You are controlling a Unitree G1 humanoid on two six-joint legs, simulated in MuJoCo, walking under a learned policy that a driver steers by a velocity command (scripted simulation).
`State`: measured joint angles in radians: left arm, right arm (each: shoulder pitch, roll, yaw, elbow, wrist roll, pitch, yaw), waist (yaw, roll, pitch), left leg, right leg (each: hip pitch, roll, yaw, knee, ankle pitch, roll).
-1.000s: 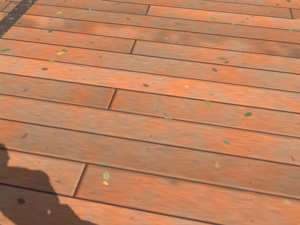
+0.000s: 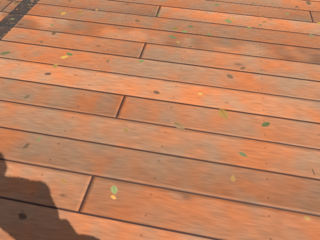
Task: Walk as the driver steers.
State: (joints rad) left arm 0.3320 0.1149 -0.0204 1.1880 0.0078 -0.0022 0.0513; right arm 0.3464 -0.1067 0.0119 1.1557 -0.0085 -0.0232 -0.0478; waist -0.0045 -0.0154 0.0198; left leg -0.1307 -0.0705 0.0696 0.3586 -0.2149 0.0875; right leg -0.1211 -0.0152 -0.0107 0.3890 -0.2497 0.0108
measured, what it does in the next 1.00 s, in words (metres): stands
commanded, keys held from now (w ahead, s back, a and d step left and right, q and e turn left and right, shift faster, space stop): no key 0.76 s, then w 0.10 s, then no key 0.14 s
